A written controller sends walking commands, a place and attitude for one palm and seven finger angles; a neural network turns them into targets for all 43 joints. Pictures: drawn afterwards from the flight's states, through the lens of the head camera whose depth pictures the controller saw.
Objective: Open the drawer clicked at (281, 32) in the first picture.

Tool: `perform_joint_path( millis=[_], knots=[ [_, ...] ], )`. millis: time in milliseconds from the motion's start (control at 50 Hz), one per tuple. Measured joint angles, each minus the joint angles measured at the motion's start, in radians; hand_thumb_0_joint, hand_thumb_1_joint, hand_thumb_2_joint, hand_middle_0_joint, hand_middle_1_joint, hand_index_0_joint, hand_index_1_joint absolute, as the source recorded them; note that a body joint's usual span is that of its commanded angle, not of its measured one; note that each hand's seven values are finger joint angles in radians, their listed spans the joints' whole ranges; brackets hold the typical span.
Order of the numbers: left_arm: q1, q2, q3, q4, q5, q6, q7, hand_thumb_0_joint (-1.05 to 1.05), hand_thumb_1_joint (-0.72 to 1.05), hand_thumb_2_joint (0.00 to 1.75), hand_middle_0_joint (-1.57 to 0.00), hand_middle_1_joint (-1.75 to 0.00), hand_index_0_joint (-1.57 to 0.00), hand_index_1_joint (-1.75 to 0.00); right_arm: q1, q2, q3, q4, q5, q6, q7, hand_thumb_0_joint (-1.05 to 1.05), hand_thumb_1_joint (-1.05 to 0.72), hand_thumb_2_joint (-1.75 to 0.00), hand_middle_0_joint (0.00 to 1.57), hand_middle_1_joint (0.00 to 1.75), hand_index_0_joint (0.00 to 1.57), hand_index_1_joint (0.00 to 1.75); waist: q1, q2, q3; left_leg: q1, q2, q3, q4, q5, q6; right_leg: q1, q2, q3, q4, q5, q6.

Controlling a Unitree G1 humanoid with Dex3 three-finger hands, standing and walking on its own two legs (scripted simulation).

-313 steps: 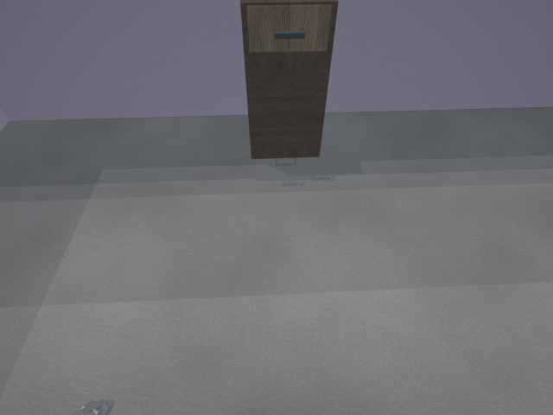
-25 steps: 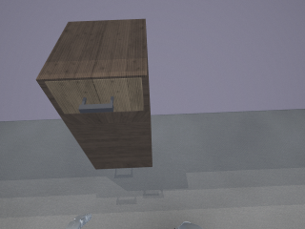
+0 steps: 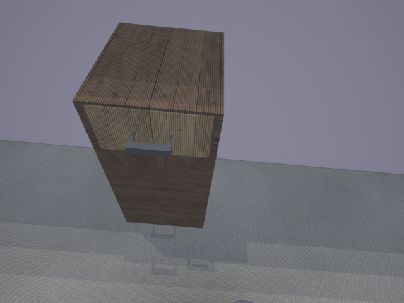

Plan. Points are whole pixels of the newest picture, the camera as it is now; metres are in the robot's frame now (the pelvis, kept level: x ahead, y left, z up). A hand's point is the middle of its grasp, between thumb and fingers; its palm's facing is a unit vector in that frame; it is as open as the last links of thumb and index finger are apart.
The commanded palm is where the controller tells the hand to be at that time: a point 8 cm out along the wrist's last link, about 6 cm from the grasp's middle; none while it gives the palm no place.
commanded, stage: come to a stop and stand still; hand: left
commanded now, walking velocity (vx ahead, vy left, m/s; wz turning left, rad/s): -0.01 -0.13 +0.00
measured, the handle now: (150, 142) +0.52 +0.19 -0.07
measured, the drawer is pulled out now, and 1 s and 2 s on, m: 0.00 0.00 0.00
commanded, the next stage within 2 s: look again from close up in 1.36 s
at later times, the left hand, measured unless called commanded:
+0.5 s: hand out of the picture -0.02 +0.12 -0.16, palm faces +0.00 -0.97 -0.23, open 7.3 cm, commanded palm none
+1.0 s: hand out of the picture -0.02 +0.07 -0.17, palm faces +0.06 -0.99 -0.16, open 7.3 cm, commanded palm none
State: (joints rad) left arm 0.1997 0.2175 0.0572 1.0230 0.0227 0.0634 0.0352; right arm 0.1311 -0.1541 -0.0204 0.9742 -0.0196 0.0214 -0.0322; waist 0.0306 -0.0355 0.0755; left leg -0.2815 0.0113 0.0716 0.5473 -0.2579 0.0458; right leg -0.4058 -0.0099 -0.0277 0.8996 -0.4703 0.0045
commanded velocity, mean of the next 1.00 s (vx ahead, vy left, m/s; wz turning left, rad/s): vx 0.00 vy -0.01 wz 0.00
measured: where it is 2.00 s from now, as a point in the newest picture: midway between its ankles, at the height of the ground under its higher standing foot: outside the picture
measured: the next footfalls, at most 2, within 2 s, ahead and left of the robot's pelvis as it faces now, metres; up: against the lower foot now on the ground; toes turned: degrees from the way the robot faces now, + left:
right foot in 0.32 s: -0.04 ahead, -0.15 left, +0.00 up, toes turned -2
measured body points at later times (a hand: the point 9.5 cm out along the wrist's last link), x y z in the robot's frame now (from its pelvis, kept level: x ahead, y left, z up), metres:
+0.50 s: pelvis -0.03 -0.06 +0.00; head -0.04 -0.08 +0.45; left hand -0.02 +0.17 -0.15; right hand -0.07 -0.28 -0.17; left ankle +0.02 +0.09 -0.73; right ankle -0.08 -0.15 -0.73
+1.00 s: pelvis +0.01 -0.07 +0.00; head +0.02 -0.08 +0.45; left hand -0.02 +0.13 -0.16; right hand +0.00 -0.28 -0.16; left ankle +0.02 +0.09 -0.73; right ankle -0.08 -0.15 -0.73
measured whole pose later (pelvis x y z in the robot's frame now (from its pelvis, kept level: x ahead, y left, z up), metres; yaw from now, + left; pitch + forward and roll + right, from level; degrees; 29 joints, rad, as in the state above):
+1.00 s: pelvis +0.01 -0.07 +0.00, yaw +0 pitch -1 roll +1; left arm 0.33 0.08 0.00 1.14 0.01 0.00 0.05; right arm 0.27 -0.13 0.00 1.17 -0.01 0.01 -0.06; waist 0.00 0.00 0.03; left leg -0.22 0.07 0.03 0.45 -0.22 -0.06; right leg -0.04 0.03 -0.06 0.42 -0.37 -0.05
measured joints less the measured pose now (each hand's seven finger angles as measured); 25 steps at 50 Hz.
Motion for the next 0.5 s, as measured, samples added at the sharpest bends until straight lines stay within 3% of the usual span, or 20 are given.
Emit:
perform_joint_path(
  millis=[80, 180, 260, 320, 400, 500],
  knots=[
    [0.029, 0.008, 0.001, 0.011, 0.0, -0.005, -0.008, 0.0, 0.91, 0.9, -0.19, -0.3, -0.2, -0.3, 0.007, 0.015, 0.013, 0.01, 0.005, -0.007, -0.008, 0.0, -0.91, -0.9, 0.2, 0.3, 0.2, 0.3, 0.001, -0.004, -0.019, 0.019, -0.002, 0.006, -0.089, 0.056, 0.001, -0.001, 0.009, 0.046, 0.117, 0.039, 0.026],
    [0.056, 0.0, -0.006, 0.034, 0.0, 0.003, -0.013, 0.0, 0.91, 0.9, -0.19, -0.3, -0.2, -0.3, 0.025, 0.013, 0.006, 0.028, 0.008, -0.014, -0.01, 0.0, -0.92, -0.9, 0.2, 0.3, 0.21, 0.3, -0.015, 0.008, -0.038, 0.03, 0.005, 0.015, -0.146, 0.096, -0.006, 0.088, -0.017, 0.041, -0.007, 0.012, 0.039],
    [0.052, -0.015, -0.019, 0.051, -0.003, 0.0, -0.014, 0.0, 0.91, 0.9, -0.19, -0.3, -0.2, -0.3, 0.051, -0.003, -0.003, 0.056, 0.005, -0.01, -0.002, 0.0, -0.92, -0.9, 0.2, 0.3, 0.21, 0.3, -0.036, 0.023, -0.047, 0.022, 0.009, 0.016, -0.154, 0.114, -0.02, 0.173, -0.029, 0.024, -0.198, 0.011, 0.027],
    [0.052, -0.024, -0.03, 0.054, -0.004, -0.022, -0.012, 0.0, 0.91, 0.9, -0.19, -0.3, -0.2, -0.3, 0.081, -0.013, -0.01, 0.085, 0.01, -0.005, 0.003, 0.0, -0.92, -0.9, 0.2, 0.3, 0.21, 0.3, -0.04, 0.017, -0.056, 0.002, 0.0, 0.024, -0.126, 0.112, -0.04, 0.252, -0.04, 0.013, -0.41, 0.128, 0.012],
    [0.054, -0.069, -0.05, 0.078, -0.005, -0.043, -0.008, 0.0, 0.91, 0.9, -0.19, -0.3, -0.2, -0.3, 0.13, -0.038, -0.012, 0.133, 0.012, 0.01, 0.008, 0.0, -0.91, -0.9, 0.2, 0.3, 0.2, 0.3, -0.058, 0.077, -0.061, 0.012, 0.028, -0.009, -0.114, 0.095, -0.063, 0.282, -0.006, -0.014, -0.438, 0.145, -0.017],
    [0.076, -0.084, -0.057, 0.093, -0.012, -0.049, 0.001, 0.01, 0.93, 0.9, -0.2, -0.3, -0.21, -0.3, 0.192, -0.026, 0.003, 0.178, 0.007, 0.011, 0.009, 0.0, -0.91, -0.9, 0.19, 0.3, 0.2, 0.3, -0.066, 0.081, -0.068, 0.031, 0.054, -0.038, -0.127, 0.126, -0.085, 0.308, 0.029, -0.028, -0.455, 0.152, -0.043]
  ],
)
